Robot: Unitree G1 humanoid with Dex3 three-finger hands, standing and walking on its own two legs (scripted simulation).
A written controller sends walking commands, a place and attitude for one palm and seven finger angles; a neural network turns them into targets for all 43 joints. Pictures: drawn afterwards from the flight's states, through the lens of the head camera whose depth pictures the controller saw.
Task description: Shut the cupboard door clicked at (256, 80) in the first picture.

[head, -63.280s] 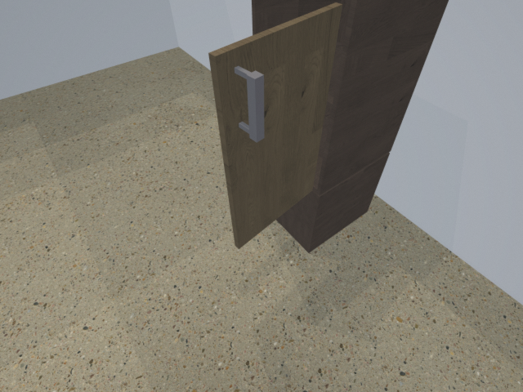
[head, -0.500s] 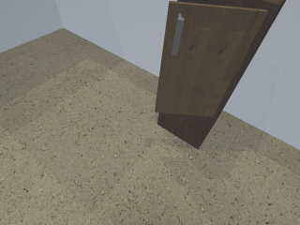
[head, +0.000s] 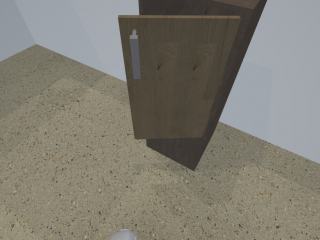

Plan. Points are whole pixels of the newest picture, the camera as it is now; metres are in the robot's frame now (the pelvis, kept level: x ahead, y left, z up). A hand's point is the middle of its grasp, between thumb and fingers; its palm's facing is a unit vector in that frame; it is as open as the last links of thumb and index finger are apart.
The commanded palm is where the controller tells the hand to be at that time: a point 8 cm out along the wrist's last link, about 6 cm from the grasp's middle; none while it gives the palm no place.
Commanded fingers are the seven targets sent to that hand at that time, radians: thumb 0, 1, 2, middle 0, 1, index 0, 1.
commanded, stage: take the last steps up to it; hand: left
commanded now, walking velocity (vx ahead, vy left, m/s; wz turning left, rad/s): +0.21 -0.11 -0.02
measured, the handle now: (135, 55) +0.60 +0.09 +0.15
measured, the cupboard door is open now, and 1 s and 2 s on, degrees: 33 33 33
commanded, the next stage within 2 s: come to a stop and stand still in 0.12 s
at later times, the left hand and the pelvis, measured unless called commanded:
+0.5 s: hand (119, 223) +0.20 +0.13 -0.18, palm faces +0.01 -0.97 -0.24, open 7.3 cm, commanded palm none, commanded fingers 0.00 0.90 0.90 -0.20 -0.30 -0.20 -0.30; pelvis +0.14 -0.06 -0.02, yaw +0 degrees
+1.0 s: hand out of the picture +0.16 +0.19 -0.17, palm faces +0.05 -0.95 -0.30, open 7.4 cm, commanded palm none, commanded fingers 0.00 0.90 0.90 -0.20 -0.30 -0.20 -0.30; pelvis +0.11 -0.02 -0.02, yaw -1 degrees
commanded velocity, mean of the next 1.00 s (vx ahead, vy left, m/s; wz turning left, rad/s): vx -0.09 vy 0.03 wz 0.00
